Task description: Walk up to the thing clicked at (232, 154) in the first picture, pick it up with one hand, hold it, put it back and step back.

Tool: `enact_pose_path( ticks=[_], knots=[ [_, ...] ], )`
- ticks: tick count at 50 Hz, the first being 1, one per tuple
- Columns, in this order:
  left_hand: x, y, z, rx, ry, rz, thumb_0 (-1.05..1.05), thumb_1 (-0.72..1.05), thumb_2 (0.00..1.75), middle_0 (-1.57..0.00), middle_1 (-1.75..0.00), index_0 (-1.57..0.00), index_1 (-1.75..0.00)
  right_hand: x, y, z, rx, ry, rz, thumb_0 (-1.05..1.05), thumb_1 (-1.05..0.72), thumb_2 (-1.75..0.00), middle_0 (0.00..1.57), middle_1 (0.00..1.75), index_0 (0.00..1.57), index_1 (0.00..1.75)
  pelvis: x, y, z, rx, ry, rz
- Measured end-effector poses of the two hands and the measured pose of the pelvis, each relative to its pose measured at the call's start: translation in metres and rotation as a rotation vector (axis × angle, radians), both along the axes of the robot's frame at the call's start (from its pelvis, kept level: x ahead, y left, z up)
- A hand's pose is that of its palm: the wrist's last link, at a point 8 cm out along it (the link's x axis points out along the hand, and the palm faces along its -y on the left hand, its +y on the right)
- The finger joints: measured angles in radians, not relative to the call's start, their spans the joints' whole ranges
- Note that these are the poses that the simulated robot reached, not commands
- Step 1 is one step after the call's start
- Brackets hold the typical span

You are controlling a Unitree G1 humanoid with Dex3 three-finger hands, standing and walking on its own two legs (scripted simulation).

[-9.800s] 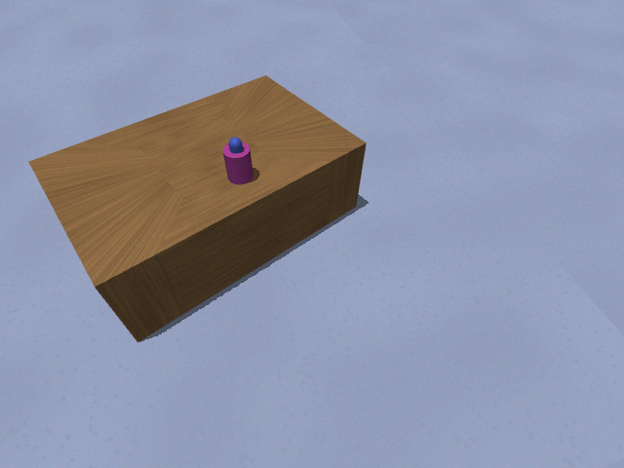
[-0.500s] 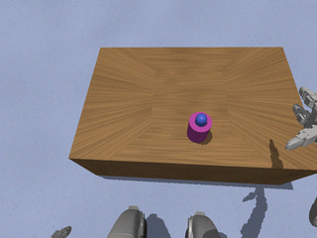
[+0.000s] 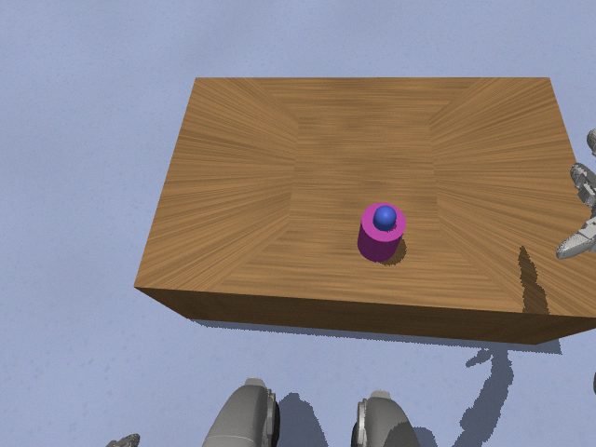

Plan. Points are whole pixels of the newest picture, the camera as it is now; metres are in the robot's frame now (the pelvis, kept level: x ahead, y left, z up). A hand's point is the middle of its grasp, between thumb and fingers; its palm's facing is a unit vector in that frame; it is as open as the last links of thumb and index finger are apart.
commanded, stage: go down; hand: right
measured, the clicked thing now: (381, 229) +0.52 -0.12 -0.26
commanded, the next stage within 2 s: approach in 0.18 s
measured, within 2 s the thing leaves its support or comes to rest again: neither
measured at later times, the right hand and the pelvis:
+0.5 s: hand (554, 192) +0.45 -0.30 +0.01, palm faces +0.03 +1.00 -0.04, open 17.7 cm; pelvis -0.01 +0.00 -0.03, yaw +0 degrees
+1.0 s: hand (436, 248) +0.46 -0.22 -0.24, palm faces -0.06 +1.00 +0.00, open 17.7 cm; pelvis -0.07 +0.01 -0.25, yaw +2 degrees
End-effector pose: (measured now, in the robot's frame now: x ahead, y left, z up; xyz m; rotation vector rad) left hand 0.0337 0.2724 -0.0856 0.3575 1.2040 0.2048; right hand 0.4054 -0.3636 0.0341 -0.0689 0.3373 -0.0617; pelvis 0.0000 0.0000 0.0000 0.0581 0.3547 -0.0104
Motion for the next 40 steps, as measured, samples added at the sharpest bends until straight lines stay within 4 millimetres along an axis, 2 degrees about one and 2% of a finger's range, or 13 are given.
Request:
enact_pose_path(
  ticks=[18,24,27,31,40],
  knots=[
    [-0.006,0.002,-0.006,0.000,0.019,-0.005,0.01,0.90,0.90,-0.21,-0.30,-0.21,-0.31,0.012,-0.001,0.003,0.008,-0.037,-0.001,-0.02,0.60,-0.04,0.05,0.05,0.05,0.05,-0.003,0.004,-0.007,0.003,0.026,0.001],
    [-0.006,0.006,-0.017,0.011,0.022,-0.033,0.01,0.90,0.90,-0.21,-0.30,-0.21,-0.30,0.019,0.004,-0.014,0.030,-0.096,0.014,-0.02,0.61,-0.04,0.04,0.05,0.05,0.05,-0.006,0.005,-0.022,0.008,0.065,0.001],
    [-0.004,0.008,-0.032,0.017,0.019,-0.054,0.01,0.90,0.90,-0.21,-0.30,-0.20,-0.30,0.024,0.011,-0.034,0.042,-0.163,0.036,-0.02,0.61,-0.04,0.04,0.05,0.05,0.05,-0.010,0.005,-0.039,0.010,0.102,0.004],
    [0.001,0.009,-0.063,0.027,0.007,-0.083,0.01,0.90,0.90,-0.20,-0.30,-0.20,-0.30,0.031,0.026,-0.073,0.063,-0.259,0.070,-0.02,0.61,-0.03,0.05,0.05,0.05,0.05,-0.016,0.005,-0.073,0.016,0.163,0.010],
    [0.004,0.002,-0.166,0.010,0.007,-0.107,0.01,0.92,0.89,-0.20,-0.30,-0.20,-0.30,0.041,0.058,-0.186,0.087,-0.335,0.121,-0.02,0.61,-0.02,0.06,0.04,0.06,0.04,-0.036,0.004,-0.167,0.033,0.256,0.015]
  ],
)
